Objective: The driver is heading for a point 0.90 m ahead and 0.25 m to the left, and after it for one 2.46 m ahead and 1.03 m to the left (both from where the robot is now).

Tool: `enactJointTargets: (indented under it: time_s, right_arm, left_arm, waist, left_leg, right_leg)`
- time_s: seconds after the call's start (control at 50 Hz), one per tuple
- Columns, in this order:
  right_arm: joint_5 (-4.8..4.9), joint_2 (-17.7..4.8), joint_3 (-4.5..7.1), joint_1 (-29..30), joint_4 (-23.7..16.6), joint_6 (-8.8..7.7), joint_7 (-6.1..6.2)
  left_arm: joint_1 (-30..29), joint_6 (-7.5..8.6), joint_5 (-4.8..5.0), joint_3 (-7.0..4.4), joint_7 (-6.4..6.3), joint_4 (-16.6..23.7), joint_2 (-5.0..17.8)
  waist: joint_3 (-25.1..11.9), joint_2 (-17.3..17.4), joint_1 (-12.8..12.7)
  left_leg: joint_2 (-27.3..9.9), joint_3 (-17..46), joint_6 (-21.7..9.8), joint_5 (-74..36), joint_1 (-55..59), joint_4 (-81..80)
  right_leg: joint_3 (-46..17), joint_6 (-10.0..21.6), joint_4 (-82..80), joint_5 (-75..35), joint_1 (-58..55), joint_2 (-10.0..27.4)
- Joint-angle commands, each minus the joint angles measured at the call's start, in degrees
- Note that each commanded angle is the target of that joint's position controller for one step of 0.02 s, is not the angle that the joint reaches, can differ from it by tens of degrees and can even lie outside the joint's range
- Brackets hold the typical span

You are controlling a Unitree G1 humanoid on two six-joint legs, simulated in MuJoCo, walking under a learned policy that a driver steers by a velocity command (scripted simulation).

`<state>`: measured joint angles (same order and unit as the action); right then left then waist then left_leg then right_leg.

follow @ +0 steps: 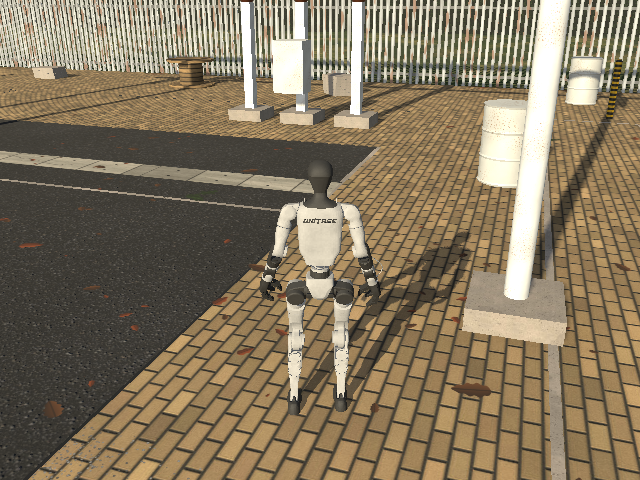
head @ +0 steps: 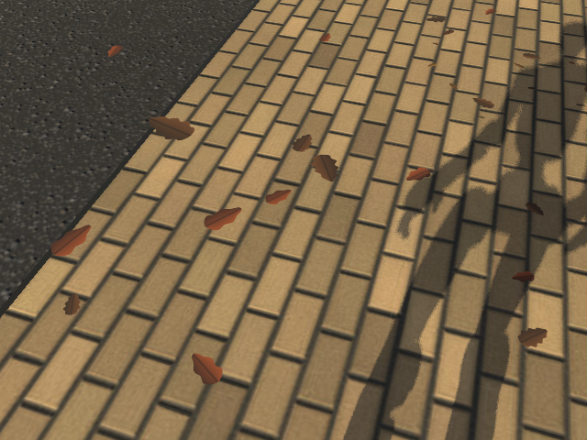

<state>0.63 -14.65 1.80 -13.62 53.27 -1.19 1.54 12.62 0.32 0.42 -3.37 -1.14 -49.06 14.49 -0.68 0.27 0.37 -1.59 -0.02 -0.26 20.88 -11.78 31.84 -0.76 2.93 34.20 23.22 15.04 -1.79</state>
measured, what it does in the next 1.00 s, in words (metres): walks ahead: left foot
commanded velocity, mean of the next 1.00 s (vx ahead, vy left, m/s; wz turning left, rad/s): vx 0.44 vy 0.00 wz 0.01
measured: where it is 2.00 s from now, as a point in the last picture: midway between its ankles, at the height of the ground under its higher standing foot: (246, 260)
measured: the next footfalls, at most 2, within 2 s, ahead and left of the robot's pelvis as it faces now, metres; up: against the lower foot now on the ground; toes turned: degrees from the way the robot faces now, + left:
left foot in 0.54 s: +0.40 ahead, +0.13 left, +0.00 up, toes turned +2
right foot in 1.08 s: +0.71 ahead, -0.10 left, +0.00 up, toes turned +3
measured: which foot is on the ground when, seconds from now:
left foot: down 0.00-0.10, up 0.12-0.52, down 0.54-1.00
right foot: down 0.00-0.56, up 0.58-1.00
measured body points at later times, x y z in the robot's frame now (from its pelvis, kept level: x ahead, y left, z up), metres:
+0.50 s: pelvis +0.20 +0.01 -0.01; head +0.23 +0.01 +0.44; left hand +0.10 +0.27 -0.14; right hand +0.45 -0.20 -0.09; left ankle +0.37 +0.13 -0.72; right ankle +0.01 -0.11 -0.73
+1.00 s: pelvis +0.47 +0.03 +0.01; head +0.50 +0.03 +0.46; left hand +0.69 +0.27 -0.09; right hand +0.45 -0.24 -0.13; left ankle +0.36 +0.13 -0.73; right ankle +0.67 -0.12 -0.70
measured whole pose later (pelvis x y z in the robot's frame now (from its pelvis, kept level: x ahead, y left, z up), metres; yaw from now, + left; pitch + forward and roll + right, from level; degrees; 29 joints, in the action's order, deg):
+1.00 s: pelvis +0.47 +0.03 +0.01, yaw +2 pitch +2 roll +2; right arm 1.1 -15.0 2.7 -21.7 55.6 -4.1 0.1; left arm 1.0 5.1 0.7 -2.3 1.1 -47.1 14.3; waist 1.0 -1.9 5.3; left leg 3.8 -1.0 -2.3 16.3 2.0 12.6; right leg -2.2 -0.2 30.0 -3.9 34.3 5.1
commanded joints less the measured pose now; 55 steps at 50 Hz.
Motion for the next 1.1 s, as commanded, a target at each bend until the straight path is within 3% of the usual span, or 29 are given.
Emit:
enactJointTargets:
  time_s: [0.02, 0.04, 0.08, 0.1, 0.12, 0.14, 0.16, 0.18, 0.22, 0.24, 0.34, 0.42, 0.48, 0.52, 0.54, 0.56, 0.58, 0.6, 0.62, 0.64, 0.66, 0.72, 0.8, 0.88, 0.98, 1.04, 1.06, 1.08, 1.1]
  right_arm:
    - [0.78, -11.38, 2.83, -2.03, -1.53, -1.63, 0.28]
    - [0.98, -11.24, 2.86, -0.98, -1.95, -1.7, 0.14]
    - [1.28, -9.62, 2.4, 4.41, -3.71, -1.61, -0.45]
    - [1.17, -6.94, 1.64, 7.19, -5.19, -1.87, -0.62]
    - [0.63, -4.15, 0.95, 9.01, -7.05, -2.87, -0.63]
    - [0.73, -6.16, 1.36, 10.2, -8.4, -3.97, -0.44]
    - [1.5, -7.81, 2.0, 8.11, -7.76, -4.6, -0.83]
    - [2.01, -6.99, 1.78, 6.49, -6.98, -5.01, -1.42]
    - [1.32, -6.38, 1.91, 8.36, -7.0, -5.18, -2.29]
    - [1.03, -5.59, 1.84, 9.05, -7.2, -5.01, -2.84]
    - [0.33, -1.37, 0.12, 17.89, -10.4, -4.16, -4.04]
    - [1.02, -3.74, 0.34, 21.63, -12.35, -3.86, -4.11]
    - [0.82, -6.51, 1.48, 18.77, -12.25, -4.16, -4.3]
    - [0.85, -9.68, 3.6, 5.19, -8.25, -3.8, -3.69]
    - [0.62, -12.06, 4.6, -5.0, -5.75, -3.45, -3.09]
    - [-0.5, -17.52, 5.64, -10.73, -4.24, -3.31, -3.09]
    - [-0.06, -12.58, 4.22, -9.83, -4.01, -3.32, -3.38]
    - [0.24, -10.02, 3.38, -3.75, -4.68, -3.68, -3.38]
    - [0.02, -8.42, 2.9, 1.22, -5.74, -4.03, -3.43]
    - [-0.6, -6.86, 2.46, 4.4, -6.04, -4.4, -3.65]
    - [-1.32, -5.58, 2.08, 6.02, -6.07, -4.82, -3.79]
    - [-0.96, -5.69, 2.05, 4.89, -4.58, -5.39, -3.8]
    - [-0.75, -8.42, 2.56, 0.18, -2.8, -5.2, -2.25]
    - [0.01, -9.55, 2.61, -4.44, -1.3, -4.65, -1.46]
    - [0.71, -10.03, 2.93, -10.03, 0.82, -2.89, -1.06]
    - [0.71, -11.32, 3.53, -8.33, 0.17, -2.08, -0.8]
    - [0.35, -10.0, 3.02, -7.9, -0.27, -1.97, -0.88]
    - [-0.72, -6.81, 1.78, -7.43, -2.27, -2.06, -0.96]
    - [0.03, 0.66, -0.24, -15.36, -3.1, -3.18, -1.35]
  left_arm:
    - [-4.97, 3.38, 0.81, -0.99, 0.77, 3.9, 2.96]
    - [-4.25, 3.85, 0.97, -1.06, 1.05, 3.45, 3.17]
    - [2.85, 4.33, 1.37, -1.58, 1.28, 0.11, 3.88]
    - [7.74, 4.53, 1.09, -2.56, 1.15, -2.1, 6.83]
    - [14.11, 4.73, 1.16, -3.95, 1.1, -4.11, 11.29]
    - [17.16, 5.29, 0.37, -4.01, 1.71, -3.96, 12.54]
    - [14.73, 5.92, -0.28, -2.74, 1.78, -3.43, 9.09]
    - [13.06, 6.28, -0.33, -2.2, 1.81, -2.76, 7.45]
    - [11.12, 5.87, -0.08, -1.18, 1.83, -2.62, 5.71]
    - [11.38, 5.33, -0.19, -0.64, 1.75, -2.89, 4.52]
    - [12.39, 4.33, -0.22, -0.68, 0.2, -3.68, 7.44]
    - [14.52, 4.76, 0.66, -1.1, 0.03, -5.73, 8.67]
    - [13.01, 4.21, 0.61, -1.6, 0.08, -6.08, 9.51]
    - [11.84, 3.17, -0.02, -1.62, 0.02, -5.88, 9.51]
    - [11.94, 2.9, -0.67, -0.98, -0.06, -5.01, 8.27]
    - [19.85, 3.86, -0.64, 1.4, 0.66, -4.2, -0.47]
    - [17.9, 5.48, 0.68, 0.92, 1.13, -5.33, 2.41]
    - [11.08, 6.4, 2.41, -0.54, 1.34, -2.92, 7.42]
    - [7.08, 6.81, 2.51, -0.62, 1.01, -1.81, 8.07]
    - [5.48, 6.66, 1.6, -0.95, 0.5, -1.64, 7.78]
    - [6.74, 5.97, 0.91, -1.17, 0.17, -1.97, 6.77]
    - [7.35, 4.1, 0.42, -0.9, -0.07, -1.94, 3.98]
    - [-1.88, 4.1, -0.5, -0.98, -0.02, 1.42, 4.65]
    - [-10.44, 4.99, -0.02, -0.04, 1.05, 3.59, 3.13]
    - [-17.88, 5.97, 0.47, 0.23, 2.68, 6.94, 4.44]
    - [-11.58, 6.74, 0.56, -0.98, 2.85, 5.77, 7.74]
    - [-2.99, 6.95, 0.38, -2.38, 2.41, 3.3, 10.46]
    - [7.98, 7.0, -0.7, -3.57, 1.81, 1.5, 14.66]
    - [11.84, 6.25, -0.73, -4.63, 1.85, -0.25, 18.85]
  waist:
    - [7.14, 9.89, 0.83]
    - [7.68, 9.85, 0.11]
    - [7.12, 8.19, -4.21]
    - [6.25, 2.28, -5.94]
    - [4.17, -10.84, -7.18]
    - [3.3, -15.15, -8.78]
    - [3.6, -8.89, -6.03]
    - [2.96, -6.44, -4.58]
    - [4.36, -3.69, -3.58]
    - [4.29, -4.49, -3.31]
    - [6.77, -4.37, -4.65]
    - [8.81, -5.96, -4.34]
    - [5.67, -6.12, -1.05]
    - [-3.2, -6.74, 5.93]
    - [-9.76, -4.14, 9.9]
    - [-19.7, 12.45, 5.94]
    - [-21.01, 12.71, 7.0]
    - [-9.43, 9.75, 5.81]
    - [-4.17, 4.89, 3.93]
    - [-0.88, 2.26, 1.9]
    - [-0.24, 3.58, -0.41]
    - [1.08, 4.15, -2.19]
    - [3.8, 1.96, -0.27]
    - [4.64, 1.78, 2.75]
    - [6.01, 1.92, 4.06]
    - [2.12, 4.37, -0.56]
    - [-3.58, 3.76, -4.58]
    - [-13.54, -0.73, -8.66]
    - [-22.0, -17.29, -5.05]
  left_leg:
    - [-15.49, 22.67, -11.25, 24.28, -0.91, -20.15]
    - [-16.29, 23.41, -11.79, 22.52, -2.89, -20.89]
    - [-11.54, 15.85, -8.55, 14.95, -10.1, -16.96]
    - [-6.2, 8.2, -5.05, 7.13, -14.81, -8.25]
    - [1.3, -2.11, -0.73, 0.1, -23.87, 10.09]
    - [3.15, 0.59, -0.19, 8.47, -33.44, 23.68]
    - [0.35, 4.13, -1.47, 9.24, -37.71, 31.98]
    - [-1.53, 4.95, -2.98, 5.0, -39.73, 34.37]
    - [-4.71, 3.8, -3.8, -2.62, -40.48, 31.37]
    - [-5.25, 2.72, -3.34, -5.08, -38.21, 28.78]
    - [-2.09, -2.53, 0.53, -18.03, -27.01, 8.39]
    - [-0.79, -1.71, -0.84, -23.36, -21.05, 0.09]
    - [0.56, -1.81, -3.78, -20.25, -16.37, -1.61]
    - [3.91, -4.39, -6.45, -17.72, 1.04, -1.08]
    - [-2.32, 2.63, -9.01, -15.65, 17.96, 0.8]
    - [-18.27, 31.86, -18.97, -0.5, 37.53, -5.46]
    - [-20.16, 46.19, -19.56, 9.43, 35.83, -16.7]
    - [-18.34, 37.74, -16.13, 10.16, 26.6, -18.11]
    - [-16.38, 29.85, -14.46, 4.52, 17.02, -19.29]
    - [-14.12, 23.34, -13.41, -2.53, 8.81, -20.61]
    - [-11.8, 18.54, -12.4, -6.9, 3.58, -21.98]
    - [-10.2, 12.59, -13.41, -11.2, -2.45, -25.56]
    - [-9.88, 9.06, -13.5, -15.82, 0.07, -27.37]
    - [-8.16, 4.46, -11.4, -17.91, 2.09, -27.19]
    - [-11.58, 8.25, -11.15, -20.07, 11.13, -21.24]
    - [-11.92, 10.0, -9.43, -30.58, 12.47, -13.48]
    - [-8.51, 7.91, -7.8, -35.53, 9.62, -3.85]
    - [-4.34, 5.1, -5.59, -25.12, -0.98, 13.34]
    - [4.85, 1.21, -1.64, 7.83, -23.48, 32.93]
  right_leg:
    - [2.52, 0.85, 3.28, 0.71, 10.03, 0.49]
    - [2.05, 1.6, 2.42, 0.1, 7.77, 1.33]
    - [1.94, 3.18, -7.35, -2.14, -5.88, 1.13]
    - [-5.24, 4.6, -11.48, -0.22, -11.83, 4.47]
    - [-21.82, 9.09, -18.97, 4.14, -21.24, 12.86]
    - [-37.09, 14.67, -23.46, -1.64, -26.6, 21.46]
    - [-34.76, 14.84, -21.61, -6.44, -27.95, 22.05]
    - [-30.06, 13.34, -21.3, -8.29, -28.79, 20.7]
    - [-21.17, 10.12, -23.01, -16.49, -26.83, 18.41]
    - [-17.14, 8.92, -23.83, -20.89, -24.94, 16.6]
    - [-6.12, 7.93, -27.97, -24.72, -13.2, 11.89]
    - [-4.86, 7.22, -29.62, -24.22, -12.83, 14.45]
    - [-3.34, 5.28, -23.06, -40.29, -18.97, 16.24]
    - [-0.44, 3.05, -6.62, -57.02, -17.47, 13.48]
    - [0.36, 1.4, 8.57, -46.55, -6.06, 11.26]
    - [0.79, -2.64, 33.03, -10.21, 15.34, 0.39]
    - [-7.47, -1.66, 41.66, 8.41, 21.93, -0.91]
    - [-6.49, -0.54, 44.48, 4.97, 27.43, 2.66]
    - [-4.95, 0.2, 42.19, -0.7, 26.0, 5.89]
    - [-4.07, 0.12, 38.61, -4.68, 23.19, 8.14]
    - [-4.65, 0.15, 35.69, -7.33, 18.91, 10.02]
    - [-3.72, -0.95, 30.59, -9.58, 16.46, 11.18]
    - [-3.11, -3.17, 16.96, -21.62, 23.82, 11.47]
    - [-0.2, -3.48, 2.74, -31.3, 20.52, 8.55]
    - [-1.65, -2.98, -5.82, -26.35, 20.94, 6.38]
    - [-0.4, -1.13, -8.61, -20.14, 9.55, 4.02]
    - [0.13, 0.76, -8.92, -20.07, -3.03, 3.72]
    - [-9.03, 4.49, -5.7, -20.04, -21.14, 13.23]
    - [-34.01, 12.99, -10.66, -9.95, -40.98, 26.93]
